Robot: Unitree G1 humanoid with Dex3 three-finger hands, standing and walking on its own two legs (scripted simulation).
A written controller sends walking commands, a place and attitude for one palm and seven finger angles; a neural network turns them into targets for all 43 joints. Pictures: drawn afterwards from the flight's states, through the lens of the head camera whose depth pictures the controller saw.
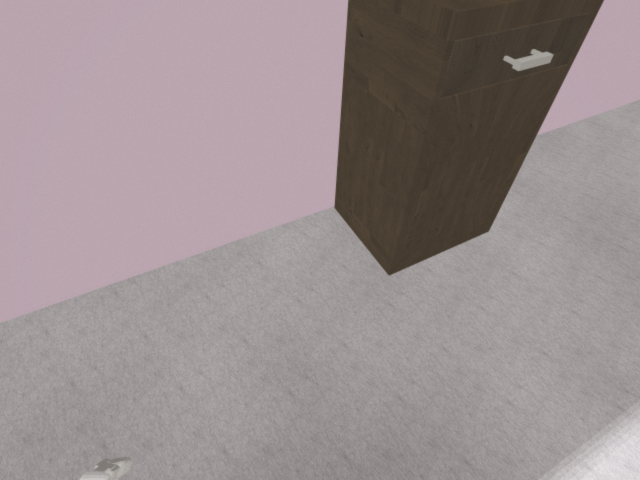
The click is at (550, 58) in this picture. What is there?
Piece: drawer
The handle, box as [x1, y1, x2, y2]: [503, 49, 553, 70]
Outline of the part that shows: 553,54 548,52 542,53 535,49 532,49 531,53 533,54 530,56 518,59 513,59 508,56 504,56 503,59 513,65 513,68 520,70 547,63 550,61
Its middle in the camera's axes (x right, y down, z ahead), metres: +0.55 -0.48 +1.03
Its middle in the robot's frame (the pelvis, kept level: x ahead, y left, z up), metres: +1.12 -0.50 +0.06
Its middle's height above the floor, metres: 0.83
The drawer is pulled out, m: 0.00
